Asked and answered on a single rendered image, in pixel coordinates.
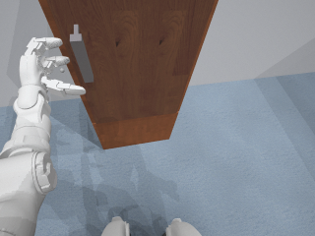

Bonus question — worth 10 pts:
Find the handle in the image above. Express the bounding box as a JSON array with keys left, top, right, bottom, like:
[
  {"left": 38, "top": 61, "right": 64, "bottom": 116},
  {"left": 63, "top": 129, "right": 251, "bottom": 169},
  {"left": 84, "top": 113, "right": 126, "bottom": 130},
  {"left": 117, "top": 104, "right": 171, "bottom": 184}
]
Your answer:
[{"left": 70, "top": 24, "right": 94, "bottom": 83}]

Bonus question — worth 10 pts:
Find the robot left upper arm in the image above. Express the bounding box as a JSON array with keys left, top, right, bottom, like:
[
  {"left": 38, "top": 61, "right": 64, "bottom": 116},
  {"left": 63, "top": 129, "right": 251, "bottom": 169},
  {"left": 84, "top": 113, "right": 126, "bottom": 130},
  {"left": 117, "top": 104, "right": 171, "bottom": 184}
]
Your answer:
[{"left": 0, "top": 151, "right": 58, "bottom": 236}]

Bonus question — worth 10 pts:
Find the cupboard door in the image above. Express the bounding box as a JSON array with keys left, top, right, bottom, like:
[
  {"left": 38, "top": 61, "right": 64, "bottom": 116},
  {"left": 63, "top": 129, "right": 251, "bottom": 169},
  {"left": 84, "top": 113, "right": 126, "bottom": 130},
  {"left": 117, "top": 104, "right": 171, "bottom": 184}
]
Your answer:
[{"left": 46, "top": 0, "right": 215, "bottom": 124}]

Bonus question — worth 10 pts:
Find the left robot hand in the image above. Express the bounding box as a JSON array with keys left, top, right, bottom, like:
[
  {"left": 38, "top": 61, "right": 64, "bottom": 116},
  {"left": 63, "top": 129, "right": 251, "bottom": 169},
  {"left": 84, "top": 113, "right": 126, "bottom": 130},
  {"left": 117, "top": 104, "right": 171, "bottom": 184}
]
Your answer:
[{"left": 19, "top": 37, "right": 86, "bottom": 97}]

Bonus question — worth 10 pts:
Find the right robot thigh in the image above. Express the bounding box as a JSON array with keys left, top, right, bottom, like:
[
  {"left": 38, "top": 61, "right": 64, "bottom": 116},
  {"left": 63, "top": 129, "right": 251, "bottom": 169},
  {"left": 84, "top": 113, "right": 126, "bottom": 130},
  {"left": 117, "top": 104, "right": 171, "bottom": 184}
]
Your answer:
[{"left": 165, "top": 221, "right": 202, "bottom": 236}]

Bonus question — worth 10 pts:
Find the robot right shin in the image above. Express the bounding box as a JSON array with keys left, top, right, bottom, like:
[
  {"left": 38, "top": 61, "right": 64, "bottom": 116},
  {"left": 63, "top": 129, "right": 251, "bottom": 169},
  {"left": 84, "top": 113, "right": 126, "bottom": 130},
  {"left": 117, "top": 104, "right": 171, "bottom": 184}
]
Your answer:
[{"left": 170, "top": 218, "right": 181, "bottom": 225}]

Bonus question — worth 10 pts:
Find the robot left forearm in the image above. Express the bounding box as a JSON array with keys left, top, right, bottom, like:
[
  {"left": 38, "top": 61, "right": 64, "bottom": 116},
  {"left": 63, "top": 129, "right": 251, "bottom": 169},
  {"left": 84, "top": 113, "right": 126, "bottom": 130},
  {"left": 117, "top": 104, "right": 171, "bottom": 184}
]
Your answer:
[{"left": 0, "top": 85, "right": 52, "bottom": 159}]

